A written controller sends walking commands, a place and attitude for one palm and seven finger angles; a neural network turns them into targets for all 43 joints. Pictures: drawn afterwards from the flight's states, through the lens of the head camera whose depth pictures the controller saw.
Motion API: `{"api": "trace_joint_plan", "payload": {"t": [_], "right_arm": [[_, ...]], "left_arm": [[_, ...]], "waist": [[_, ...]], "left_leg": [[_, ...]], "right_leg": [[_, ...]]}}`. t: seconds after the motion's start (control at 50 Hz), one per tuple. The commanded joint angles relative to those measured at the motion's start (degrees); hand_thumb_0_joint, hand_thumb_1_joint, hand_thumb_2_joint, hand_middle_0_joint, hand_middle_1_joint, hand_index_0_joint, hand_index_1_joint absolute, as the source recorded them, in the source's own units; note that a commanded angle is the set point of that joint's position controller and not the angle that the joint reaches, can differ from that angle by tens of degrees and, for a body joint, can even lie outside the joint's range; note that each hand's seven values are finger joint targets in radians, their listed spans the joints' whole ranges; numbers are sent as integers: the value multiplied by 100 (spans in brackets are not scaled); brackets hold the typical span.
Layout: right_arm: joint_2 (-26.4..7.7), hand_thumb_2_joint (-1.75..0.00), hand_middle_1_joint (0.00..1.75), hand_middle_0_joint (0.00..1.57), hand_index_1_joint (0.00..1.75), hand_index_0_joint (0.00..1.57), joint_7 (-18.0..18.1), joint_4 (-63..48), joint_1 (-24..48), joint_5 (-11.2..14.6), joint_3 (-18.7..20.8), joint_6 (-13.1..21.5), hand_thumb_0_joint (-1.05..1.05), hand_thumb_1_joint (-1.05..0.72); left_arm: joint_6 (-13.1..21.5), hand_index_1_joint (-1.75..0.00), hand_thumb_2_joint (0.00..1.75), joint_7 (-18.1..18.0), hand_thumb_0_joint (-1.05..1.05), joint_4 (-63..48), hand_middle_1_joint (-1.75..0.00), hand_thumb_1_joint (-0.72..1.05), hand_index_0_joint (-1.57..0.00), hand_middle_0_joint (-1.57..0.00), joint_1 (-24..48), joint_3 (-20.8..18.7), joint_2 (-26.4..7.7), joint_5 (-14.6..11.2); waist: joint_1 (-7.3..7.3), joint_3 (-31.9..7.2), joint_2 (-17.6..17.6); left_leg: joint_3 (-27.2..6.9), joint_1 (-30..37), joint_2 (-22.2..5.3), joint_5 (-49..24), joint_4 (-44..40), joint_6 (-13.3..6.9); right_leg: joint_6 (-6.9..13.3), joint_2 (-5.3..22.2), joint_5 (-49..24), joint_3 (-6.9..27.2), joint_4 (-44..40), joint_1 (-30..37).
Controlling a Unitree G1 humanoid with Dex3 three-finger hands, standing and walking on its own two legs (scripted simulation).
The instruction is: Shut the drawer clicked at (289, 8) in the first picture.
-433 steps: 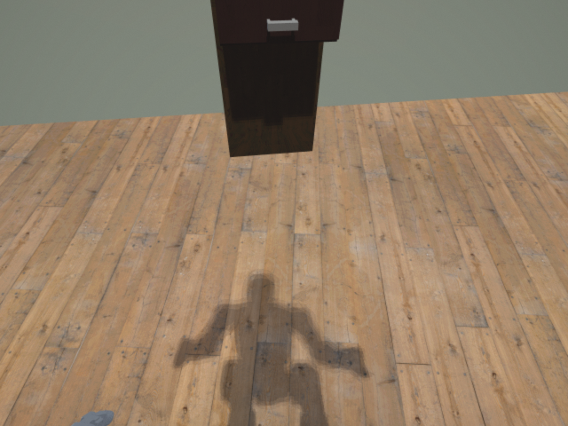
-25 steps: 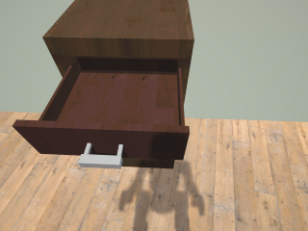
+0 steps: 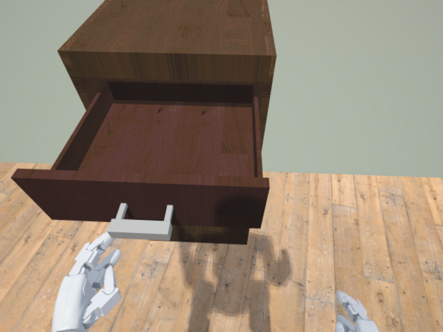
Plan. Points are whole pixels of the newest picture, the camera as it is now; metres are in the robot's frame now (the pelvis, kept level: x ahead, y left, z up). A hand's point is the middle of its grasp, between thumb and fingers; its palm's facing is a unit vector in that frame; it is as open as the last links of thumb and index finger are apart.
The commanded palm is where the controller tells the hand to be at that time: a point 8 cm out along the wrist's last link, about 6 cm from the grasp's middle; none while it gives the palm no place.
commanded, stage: raise the hand and make a fist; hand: left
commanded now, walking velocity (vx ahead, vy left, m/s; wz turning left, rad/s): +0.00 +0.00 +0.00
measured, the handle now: (143, 219) +0.30 +0.15 +0.06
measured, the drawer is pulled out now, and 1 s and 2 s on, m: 0.30 0.30 0.30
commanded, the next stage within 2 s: bring the fist close to the handle in 1.68 s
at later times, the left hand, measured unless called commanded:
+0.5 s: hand (119, 316) +0.15 +0.16 +0.04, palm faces -0.02 -1.00 -0.06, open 4.4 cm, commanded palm +0.10 +0.21 +0.05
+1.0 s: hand (107, 310) +0.14 +0.15 +0.11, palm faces +0.01 -1.00 -0.06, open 3.1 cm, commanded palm +0.08 +0.19 +0.12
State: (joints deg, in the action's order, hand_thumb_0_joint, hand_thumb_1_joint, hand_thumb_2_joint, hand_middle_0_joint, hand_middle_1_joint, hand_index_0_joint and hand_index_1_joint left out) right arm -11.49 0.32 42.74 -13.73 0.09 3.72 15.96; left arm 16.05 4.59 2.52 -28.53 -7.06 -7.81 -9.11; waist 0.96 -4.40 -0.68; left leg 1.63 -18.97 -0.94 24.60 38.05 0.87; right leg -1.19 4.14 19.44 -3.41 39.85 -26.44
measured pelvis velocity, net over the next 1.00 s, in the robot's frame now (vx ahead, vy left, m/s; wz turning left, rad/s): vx -0.01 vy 0.01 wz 0.02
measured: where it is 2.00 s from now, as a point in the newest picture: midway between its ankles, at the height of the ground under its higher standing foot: outside the picture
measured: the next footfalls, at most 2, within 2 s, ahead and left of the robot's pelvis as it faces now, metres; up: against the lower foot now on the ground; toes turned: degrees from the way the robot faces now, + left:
none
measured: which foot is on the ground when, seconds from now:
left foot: down 0.00-1.00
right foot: down 0.00-1.00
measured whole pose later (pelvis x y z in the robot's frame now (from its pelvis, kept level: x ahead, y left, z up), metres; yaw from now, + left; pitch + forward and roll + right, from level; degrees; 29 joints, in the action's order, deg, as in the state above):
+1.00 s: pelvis -0.01 +0.01 -0.02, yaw +1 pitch +5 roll -1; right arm -12.0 0.7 28.4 -13.3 2.7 -1.9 19.0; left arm 9.0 8.5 -31.5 -40.3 -0.3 -9.6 -10.1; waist -2.3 -6.6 -2.9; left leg -0.4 -23.0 -1.4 29.7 48.3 0.0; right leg -1.7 4.0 22.2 -4.9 46.1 -28.1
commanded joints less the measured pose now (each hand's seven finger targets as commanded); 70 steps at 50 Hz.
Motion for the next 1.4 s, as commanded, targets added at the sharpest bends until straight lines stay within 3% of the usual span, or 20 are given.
{"api": "trace_joint_plan", "payload": {"t": [0.0,0.02,0.06,0.08,0.1,0.14,0.2,0.24,0.36,0.42,0.52,0.58,0.62,0.7,0.78,0.84,0.88,1.16,1.3,1.38], "right_arm": [[-828,-90,30,20,30,20,-149,-1455,814,11,285,389,0,-90],[-835,-90,30,20,30,20,-184,-1515,808,46,289,383,0,-90],[-820,-90,30,20,30,20,-160,-1954,827,83,265,417,0,-90],[-818,-90,30,20,30,20,-132,-2098,777,102,223,423,0,-90],[-791,-90,30,20,30,20,-84,-2131,664,132,220,416,0,-90],[-827,-90,30,20,30,20,-2,-2214,512,177,141,383,0,-90],[-903,-90,30,20,30,20,136,-2221,383,291,25,368,0,-90],[-925,-90,30,20,30,20,219,-2188,335,316,-21,345,0,-90],[-739,-90,30,20,30,20,237,-2292,494,328,-102,383,0,-90],[-683,-90,30,20,30,20,241,-2270,626,312,-137,393,0,-90],[-712,-90,30,20,30,20,170,-2281,552,274,-186,603,0,-90],[-734,-90,30,20,30,20,120,-2274,410,256,-165,751,0,-90],[-750,-90,30,20,30,20,129,-2206,445,254,-162,775,0,-90],[-761,-90,30,20,30,20,127,-2258,365,267,-195,852,0,-90],[-729,-90,30,20,30,20,85,-2299,370,255,-229,841,0,-90],[-685,-90,30,20,30,20,86,-2265,373,257,-243,730,0,-90],[-656,-90,30,20,30,20,64,-2366,444,278,-278,709,0,-90],[-508,-90,30,20,30,20,-63,-2495,625,385,-459,633,0,-90],[-494,-90,30,20,30,20,-21,-2472,774,440,-484,614,0,-90],[-514,-90,30,20,30,20,32,-2497,844,449,-503,594,0,-90]], "left_arm": [[1797,-56,90,1245,0,-378,-56,90,-44,-44,-1384,-579,-432,-441],[2098,-58,90,1485,0,-341,-58,90,-46,-46,-1294,-797,-639,-516],[2271,-62,90,1668,0,-1032,-62,90,-50,-50,-980,-861,-782,-712],[2245,-65,90,1691,0,-1465,-65,90,-52,-52,-633,-809,-848,-795],[2168,-67,90,1644,0,-1723,-67,90,-54,-54,-364,-845,-924,-862],[1950,-71,90,1485,0,-2283,-71,90,-58,-58,142,-625,-856,-883],[1559,-78,90,1365,0,-2394,-78,90,-64,-64,607,-288,-837,-798],[1276,-82,90,1312,0,-2367,-82,90,-68,-68,811,-319,-1014,-666],[415,-95,90,1145,0,-2273,-95,90,-80,-80,-16,-518,-1069,-648],[215,-101,90,933,0,-2152,-101,90,-86,-86,-236,-787,-1166,-703],[307,-112,90,732,0,-2763,-112,90,-96,-96,-424,-404,-902,-616],[403,-119,90,663,0,-3225,-119,90,-102,-102,-712,-154,-754,-542],[407,-123,90,555,0,-3311,-123,90,-106,-106,-669,-222,-866,-474],[372,-132,90,475,0,-3827,-132,90,-114,-114,-709,52,-726,-385],[179,-140,90,395,0,-4226,-140,90,-122,-122,-953,276,-602,-282],[-65,-147,90,342,0,-4261,-147,90,-128,-128,-1089,255,-578,-205],[-210,-151,90,382,0,-4582,-151,90,-132,-132,-1264,345,-551,-194],[-897,-160,90,392,0,-5887,-160,90,-140,-140,-1637,741,-436,-97],[-1178,-160,90,374,0,-5785,-160,90,-140,-140,-1706,530,-595,-129],[-1212,-160,90,367,0,-5821,-160,90,-140,-140,-1580,465,-596,-194]], "waist": [[-383,-642,554],[-356,-601,277],[-436,-1261,151],[-386,-1396,-154],[-284,-1441,-84],[-102,-1310,-225],[149,-766,91],[181,-719,83],[-172,-951,-22],[-280,-769,466],[-234,-555,238],[-220,-736,95],[-181,-577,248],[-198,-610,-104],[-247,-671,-203],[-260,-561,98],[-318,-610,-75],[-363,-403,-111],[-423,-69,189],[-430,8,97]], "left_leg": [[24,-1669,195,-1993,809,43],[25,-1900,195,-1672,1016,57],[60,-2121,245,-1340,1266,-46],[50,-2131,250,-1176,1322,-79],[44,-2141,240,-1036,1422,-113],[-42,-2104,207,-710,1462,-156],[-125,-2314,150,-262,1520,-208],[-176,-2301,128,-103,1441,-221],[-203,-2015,187,-501,965,-187],[-219,-2078,174,-466,777,-167],[-193,-1834,173,-463,547,-171],[-202,-1556,172,-701,487,-189],[-213,-1569,158,-597,470,-190],[-250,-1271,144,-782,324,-197],[-270,-1035,121,-1264,256,-190],[-273,-943,103,-1465,186,-193],[-276,-779,73,-1839,149,-170],[-320,-231,-3,-2509,-131,-146],[-248,-349,73,-1844,-313,-165],[-209,-329,104,-1480,-387,-182]], "right_leg": [[242,-262,-1950,-171,903,-45],[276,-217,-1689,2,1002,-247],[257,-175,-1138,269,1067,-137],[249,-158,-771,386,1018,-196],[226,-167,-445,472,925,-257],[229,-220,200,479,796,-513],[187,-216,895,572,472,-689],[178,-210,1182,590,332,-680],[155,-189,623,369,209,9],[124,-197,807,344,52,177],[133,-227,786,185,11,115],[143,-253,299,51,104,190],[135,-250,432,53,27,147],[171,-294,20,-123,144,209],[180,-313,-637,-245,251,411],[168,-346,-910,-289,190,508],[176,-338,-1241,-325,237,638],[153,-355,-1782,-420,9,998],[162,-369,-1557,-367,-239,1087],[165,-358,-1211,-306,-375,1097]]}}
